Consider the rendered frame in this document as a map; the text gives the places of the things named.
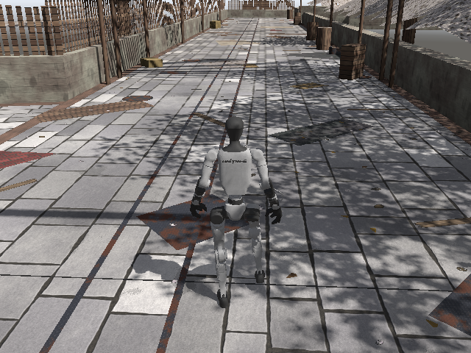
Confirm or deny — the right robot hand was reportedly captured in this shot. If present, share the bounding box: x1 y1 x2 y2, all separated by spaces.
265 206 282 224

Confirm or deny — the left robot thigh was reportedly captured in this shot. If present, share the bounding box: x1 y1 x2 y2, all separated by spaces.
210 206 227 263

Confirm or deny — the left robot upper arm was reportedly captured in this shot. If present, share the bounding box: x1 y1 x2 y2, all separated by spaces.
198 149 219 189

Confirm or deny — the left robot hand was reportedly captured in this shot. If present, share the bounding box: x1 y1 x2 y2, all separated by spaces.
190 203 207 218

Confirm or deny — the right robot upper arm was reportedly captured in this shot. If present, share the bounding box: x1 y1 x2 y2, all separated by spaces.
250 149 271 190

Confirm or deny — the robot left forearm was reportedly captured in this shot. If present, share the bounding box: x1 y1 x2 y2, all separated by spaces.
191 177 206 205

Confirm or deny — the right robot shin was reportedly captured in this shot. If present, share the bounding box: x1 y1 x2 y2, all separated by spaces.
252 227 263 274

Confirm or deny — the robot right forearm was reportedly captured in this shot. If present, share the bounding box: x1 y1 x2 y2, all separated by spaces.
264 178 280 210

